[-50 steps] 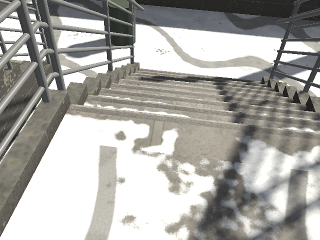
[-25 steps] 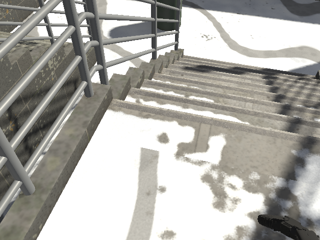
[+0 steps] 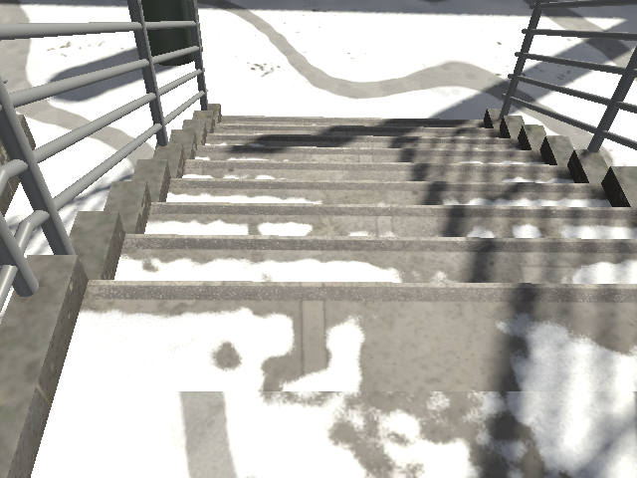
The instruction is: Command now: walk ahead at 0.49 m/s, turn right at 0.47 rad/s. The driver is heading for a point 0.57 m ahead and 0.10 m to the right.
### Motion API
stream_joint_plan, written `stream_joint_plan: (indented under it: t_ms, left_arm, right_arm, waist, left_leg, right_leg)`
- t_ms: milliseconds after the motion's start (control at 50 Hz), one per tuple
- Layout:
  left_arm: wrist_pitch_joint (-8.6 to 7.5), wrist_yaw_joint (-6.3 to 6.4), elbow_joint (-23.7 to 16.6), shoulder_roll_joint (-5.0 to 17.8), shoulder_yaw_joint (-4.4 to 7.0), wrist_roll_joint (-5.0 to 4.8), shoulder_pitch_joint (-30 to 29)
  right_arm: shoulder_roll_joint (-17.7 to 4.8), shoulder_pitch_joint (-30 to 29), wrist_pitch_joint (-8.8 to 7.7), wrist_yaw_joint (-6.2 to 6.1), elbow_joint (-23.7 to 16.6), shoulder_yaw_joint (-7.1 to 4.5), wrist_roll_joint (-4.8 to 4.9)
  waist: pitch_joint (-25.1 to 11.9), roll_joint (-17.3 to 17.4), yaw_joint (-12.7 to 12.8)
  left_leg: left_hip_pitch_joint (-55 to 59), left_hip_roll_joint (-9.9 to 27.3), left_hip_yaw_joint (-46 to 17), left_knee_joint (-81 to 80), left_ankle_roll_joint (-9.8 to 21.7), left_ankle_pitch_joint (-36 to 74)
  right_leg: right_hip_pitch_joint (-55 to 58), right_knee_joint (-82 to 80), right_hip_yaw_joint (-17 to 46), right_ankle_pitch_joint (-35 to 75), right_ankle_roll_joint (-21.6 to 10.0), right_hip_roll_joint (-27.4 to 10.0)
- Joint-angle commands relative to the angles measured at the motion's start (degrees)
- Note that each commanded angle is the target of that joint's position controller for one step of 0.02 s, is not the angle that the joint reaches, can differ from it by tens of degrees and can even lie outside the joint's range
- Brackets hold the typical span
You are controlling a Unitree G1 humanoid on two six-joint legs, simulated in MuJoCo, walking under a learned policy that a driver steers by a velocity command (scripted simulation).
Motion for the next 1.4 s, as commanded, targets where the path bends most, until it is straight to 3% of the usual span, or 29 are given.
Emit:
stream_joint_plan:
  t_ms: [20,60,100,120,140,160,180,200,220,300,380,400,420,460,520,560,580,600,620,640,700,780,820,900,920,940,980,1020,1400]
  left_arm:
    - [-0.57,-1.43,-6.68,2.16,-0.12,0.13,-7.56]
    - [-0.72,-2.37,-7.92,2.35,-0.12,-0.25,-7.57]
    - [-0.72,-2.42,-4.4,7.35,2.06,-0.57,7.9]
    - [-0.46,-1.52,-2.27,12.63,3.82,-0.24,18.36]
    - [-0.45,-1.09,-3.23,17.82,4.57,-0.48,17.99]
    - [0.1,0.05,-2.17,13.39,3.33,0.63,21.85]
    - [-0.29,0.58,-2.47,9.24,2.39,1.15,17.87]
    - [-0.81,0.25,-3.16,6.84,1.63,0.5,12.41]
    - [-1.18,0.29,-3.69,4.95,0.91,-0.26,9.58]
    - [-1.03,1.62,-5.37,8.91,1.67,-0.5,8.61]
    - [-0.81,2.54,-4.35,9.69,2.22,-1.02,14.78]
    - [-3.52,-1.99,-1.29,9.81,2.1,6.71,18.95]
    - [-4.5,-4.13,-1.53,10.39,3.4,6.44,17.71]
    - [-5.18,-5.08,-0.45,10.53,3.28,4.58,18.76]
    - [-4.7,-3.31,1.71,10.76,2.79,4.27,19.18]
    - [-4.4,-3.09,1.57,10.85,2.3,4.68,17.42]
    - [-5.13,-2.51,0.3,4.7,0.21,5.33,24.47]
    - [-5.17,-2.71,0.63,3.98,-0.22,4.54,25.6]
    - [-4.4,-2.41,-1.53,6.87,1.0,2.91,17.21]
    - [-3.64,-1.04,-2.0,7.42,1.15,2.35,14.46]
    - [-2.38,-0.37,-0.68,5.27,-0.11,5.25,14.76]
    - [-1.77,-3.38,1.76,3.42,-0.78,3.33,14.8]
    - [-1.48,-3.48,1.47,4.38,-0.87,3.07,13.81]
    - [-3.09,-1.63,0.99,7.92,-0.13,1.26,11.63]
    - [-3.4,-1.51,-1.11,10.5,0.03,0.04,6.49]
    - [-3.51,-2.17,-2.74,10.76,-0.51,-0.54,0.6]
    - [-2.34,-2.45,-1.63,10.88,0.2,0.78,1.18]
    - [-1.66,-2.14,-1.01,10.21,0.43,1.01,1.34]
    - [-0.9,-0.62,5.24,11.25,0.75,0.84,-2.96]
  right_arm:
    - [-8.99,1.34,0.64,-0.58,-2.19,-1.51,-0.52]
    - [-11.52,0.58,1.59,-1.57,-3.91,-2.3,0.62]
    - [-13.9,-2.32,1.86,-1.46,-6.22,-2.99,1.09]
    - [-13.51,-4.16,0.56,-0.95,-8.41,-2.86,0.68]
    - [-4.93,0.3,-1.68,1.3,-11.26,-0.28,-0.51]
    - [-8.86,-5.67,-5.23,2.86,-12.98,-0.9,0.61]
    - [-10.68,-11.42,-5.96,2.88,-15.41,-1.42,2.63]
    - [-9.4,-12.87,-5.74,2.59,-15.97,-1.23,1.91]
    - [-9.63,-12.65,-4.78,2.07,-15.55,-1.73,0.58]
    - [-8.29,-13.47,-2.36,1.4,-18.89,-2.12,-0.75]
    - [-4.69,-23.3,-1.68,1.51,-21.82,-0.52,-0.39]
    - [2.04,-16.51,0.13,5.19,-20.45,3.39,-6.06]
    - [-2.16,-16.92,1.27,6.53,-19.53,2.51,-5.93]
    - [-8.71,-22.95,1.83,6.11,-21.62,0.83,-4.42]
    - [-10.04,-23.81,0.6,3.94,-22.25,1.01,-2.56]
    - [-12.95,-15.31,-1.02,3.28,-19.94,0.28,-0.23]
    - [-17.26,-6.05,-1.56,3.79,-18.32,-0.3,-0.12]
    - [-14.92,3.92,-1.23,3.98,-15.11,-0.08,-1.95]
    - [-14.79,6.76,-1.89,3.86,-12.86,-0.95,-2.89]
    - [-14.32,-1.25,-1.91,3.73,-13.8,-1.07,-1.85]
    - [-7.12,-13.23,-1.18,2.45,-16.53,0.82,-0.97]
    - [-13.48,-16.59,-2.36,4.0,-16.4,-1.89,-1.41]
    - [-14.25,-15.48,-2.33,4.92,-15.44,-2.63,-1.27]
    - [-9.5,-17.48,-1.83,6.74,-14.98,-1.45,1.15]
    - [-8.6,-12.52,-1.39,6.49,-14.79,-1.45,1.69]
    - [-9.96,-3.56,-1.0,5.56,-13.12,-2.02,1.45]
    - [-14.03,-8.75,-0.5,4.5,-14.87,-3.31,1.03]
    - [-12.37,-11.19,-0.36,4.87,-15.57,-2.84,1.47]
    - [-13.88,-13.8,-0.11,5.69,-15.34,-4.3,0.8]
  waist:
    - [7.02,5.94,0.41]
    - [4.55,8.45,1.64]
    - [-3.28,10.16,9.88]
    - [-9.56,4.68,14.23]
    - [-16.89,-12.91,7.61]
    - [-21.44,-7.27,10.78]
    - [-12.62,-3.81,9.98]
    - [-5.5,4.53,6.03]
    - [-2.9,6.47,3.99]
    - [1.11,2.72,0.89]
    - [0.9,-1.22,5.83]
    - [-3.68,-7.37,4.67]
    - [0.8,-4.32,5.1]
    - [2.11,-1.87,5.73]
    - [2.24,-1.74,4.85]
    - [-7.73,1.8,1.47]
    - [-21.96,15.01,1.66]
    - [-24.52,18.14,-2.57]
    - [-11.0,7.46,-4.15]
    - [-2.78,6.43,-0.2]
    - [-2.84,6.73,6.03]
    - [-2.34,6.51,7.47]
    - [-2.38,6.68,7.1]
    - [-4.02,2.73,8.49]
    - [-6.21,0.68,3.98]
    - [-9.25,-0.95,-1.58]
    - [-5.2,-0.74,1.37]
    - [-3.53,0.0,2.66]
    - [-0.35,0.72,4.37]
  left_leg:
    - [5.04,18.02,-2.14,4.02,1.22,53.51]
    - [3.86,17.69,-0.29,11.53,0.63,71.93]
    - [-2.8,16.58,0.49,30.87,0.75,79.67]
    - [-18.01,13.38,0.76,49.24,-0.87,57.12]
    - [-44.87,-1.27,-5.56,72.47,-4.41,-7.51]
    - [-51.52,0.82,-18.05,74.66,-1.7,-7.28]
    - [-55.34,4.16,-17.8,69.81,-0.67,-3.07]
    - [-52.58,6.46,-16.18,62.27,-0.43,0.47]
    - [-48.1,8.07,-14.84,56.83,-1.43,1.86]
    - [-39.71,8.66,-10.53,43.12,-5.66,5.69]
    - [-30.28,3.61,-7.14,22.64,-5.82,26.11]
    - [-24.42,4.79,-8.03,24.11,-5.83,27.28]
    - [-27.11,6.0,-8.84,24.64,-5.86,27.04]
    - [-32.55,6.92,-9.8,22.22,-4.88,21.74]
    - [-33.55,5.75,-8.04,13.94,-1.04,19.82]
    - [-10.17,6.13,-8.1,17.25,5.73,31.58]
    - [15.37,18.54,-25.45,16.54,19.91,50.7]
    - [27.24,28.5,-40.72,10.85,26.18,56.04]
    - [16.76,28.0,-38.83,6.66,19.64,50.35]
    - [5.09,26.52,-30.68,5.36,16.52,51.51]
    - [-8.5,19.77,-17.65,0.98,12.25,59.6]
    - [-18.76,10.97,-5.72,0.98,9.49,55.86]
    - [-18.14,13.39,-8.63,3.1,10.2,55.62]
    - [-16.74,12.4,-11.82,9.53,5.84,42.71]
    - [-13.23,7.83,-9.24,10.31,1.21,33.21]
    - [-9.36,5.48,-8.06,9.65,-1.73,24.97]
    - [-9.06,5.03,-8.02,10.27,-0.13,24.21]
    - [-12.08,5.53,-9.07,7.61,1.26,19.65]
    - [-10.85,5.34,-10.13,7.22,0.99,21.5]
  right_leg:
    - [-5.87,-1.71,-4.48,-8.31,-1.28,0.44]
    - [3.12,-3.64,-10.78,-15.95,-3.09,3.48]
    - [25.73,-10.38,-10.21,-12.91,-6.91,6.18]
    - [45.8,-13.09,3.99,-7.79,-10.93,-1.69]
    - [67.8,-17.33,39.68,-6.47,-24.65,-19.2]
    - [69.7,-23.27,44.03,-14.62,-23.66,-18.47]
    - [63.96,-24.01,34.24,-13.7,-19.83,-16.0]
    - [52.6,-25.41,27.0,-8.67,-16.93,-12.94]
    - [44.54,-26.81,21.97,-4.56,-14.93,-10.57]
    - [26.43,-28.29,14.08,4.55,-14.42,-6.7]
    - [20.29,-26.07,8.68,-0.52,-10.02,-1.91]
    - [21.22,-25.95,9.14,-3.49,-11.09,-1.89]
    - [21.97,-25.71,11.03,-2.1,-11.35,-4.31]
    - [30.46,-23.49,15.28,-0.44,-10.66,-8.38]
    - [43.39,-18.98,17.51,10.85,-8.74,-11.26]
    - [37.79,-7.24,11.92,20.34,-2.86,-4.19]
    - [23.77,10.07,8.37,0.13,2.67,6.01]
    - [7.77,28.41,4.2,-44.95,5.59,11.7]
    - [0.59,33.27,6.58,-42.06,3.76,7.97]
    - [1.3,33.98,5.39,-36.93,3.33,3.64]
    - [13.21,22.32,2.64,-32.12,5.02,-4.06]
    - [25.6,1.22,-5.65,-17.72,9.66,-3.95]
    - [26.89,-3.04,-5.06,-14.78,9.49,-4.08]
    - [32.7,-13.9,-2.24,4.85,4.28,-6.48]
    - [33.06,-15.24,0.26,17.33,0.05,-9.12]
    - [33.19,-14.81,2.54,17.28,-3.86,-11.78]
    - [27.48,-15.06,0.08,1.9,0.06,-8.38]
    - [28.8,-15.05,-0.57,-5.54,2.22,-7.14]
    - [29.97,-14.6,-3.43,-7.48,4.6,-5.72]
